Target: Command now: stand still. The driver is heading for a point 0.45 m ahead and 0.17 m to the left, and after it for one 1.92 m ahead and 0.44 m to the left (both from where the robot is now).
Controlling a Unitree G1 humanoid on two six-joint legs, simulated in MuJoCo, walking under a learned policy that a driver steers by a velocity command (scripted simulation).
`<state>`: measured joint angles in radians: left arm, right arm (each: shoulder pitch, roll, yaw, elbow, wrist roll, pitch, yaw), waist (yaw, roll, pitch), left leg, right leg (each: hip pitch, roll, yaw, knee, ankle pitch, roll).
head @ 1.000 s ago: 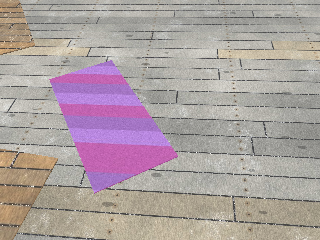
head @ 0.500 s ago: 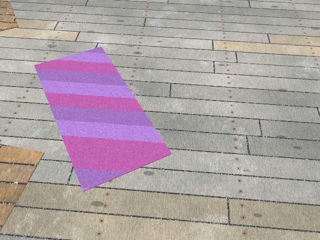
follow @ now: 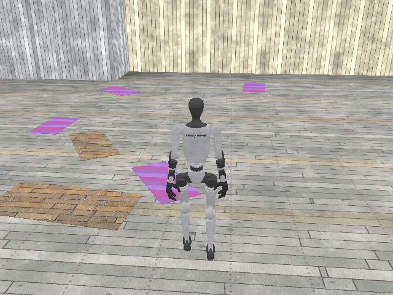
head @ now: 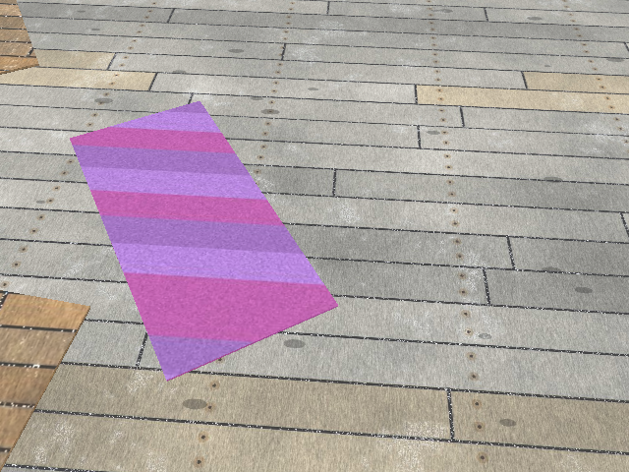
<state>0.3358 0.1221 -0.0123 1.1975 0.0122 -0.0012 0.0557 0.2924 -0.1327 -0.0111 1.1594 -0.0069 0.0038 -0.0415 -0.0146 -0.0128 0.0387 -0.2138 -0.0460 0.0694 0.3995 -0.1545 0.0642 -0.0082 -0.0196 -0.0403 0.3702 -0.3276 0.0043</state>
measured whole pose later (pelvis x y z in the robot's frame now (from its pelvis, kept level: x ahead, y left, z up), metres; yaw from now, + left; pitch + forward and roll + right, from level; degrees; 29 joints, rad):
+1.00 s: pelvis +0.20 +0.03 +0.00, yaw +1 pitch +1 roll +0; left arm 0.13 0.19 0.05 0.96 0.03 -0.05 -0.03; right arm 0.50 -0.12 -0.02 1.11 -0.02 -0.10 -0.01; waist -0.04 -0.02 0.02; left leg 0.02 -0.06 0.07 0.24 -0.27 0.07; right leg -0.60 -0.07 -0.05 0.88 -0.14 -0.04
